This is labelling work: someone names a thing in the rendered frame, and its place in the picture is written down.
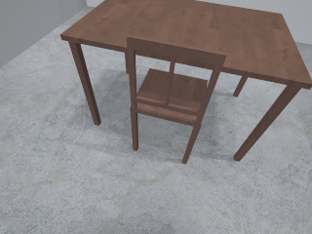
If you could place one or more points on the table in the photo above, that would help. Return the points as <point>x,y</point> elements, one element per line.
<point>258,44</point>

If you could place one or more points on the chair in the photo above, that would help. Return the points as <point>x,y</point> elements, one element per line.
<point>167,95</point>

